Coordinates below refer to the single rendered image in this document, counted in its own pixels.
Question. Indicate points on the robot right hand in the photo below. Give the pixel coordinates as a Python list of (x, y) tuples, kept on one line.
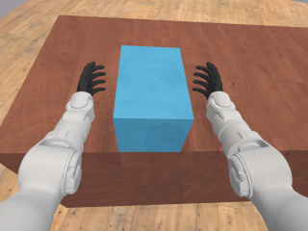
[(213, 79)]

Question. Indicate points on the carton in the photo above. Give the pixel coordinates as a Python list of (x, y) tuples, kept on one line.
[(153, 110)]

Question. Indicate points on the robot left forearm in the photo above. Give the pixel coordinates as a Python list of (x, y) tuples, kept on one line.
[(72, 130)]

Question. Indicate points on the robot left upper arm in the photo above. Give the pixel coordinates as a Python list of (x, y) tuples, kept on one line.
[(48, 174)]

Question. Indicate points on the robot right upper arm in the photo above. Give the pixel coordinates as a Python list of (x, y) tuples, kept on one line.
[(262, 175)]

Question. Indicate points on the robot left hand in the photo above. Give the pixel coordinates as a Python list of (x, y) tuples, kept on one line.
[(86, 84)]

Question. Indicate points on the robot right forearm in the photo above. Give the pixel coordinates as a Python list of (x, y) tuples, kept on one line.
[(232, 131)]

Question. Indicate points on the pedestal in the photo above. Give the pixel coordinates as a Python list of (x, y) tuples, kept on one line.
[(263, 69)]

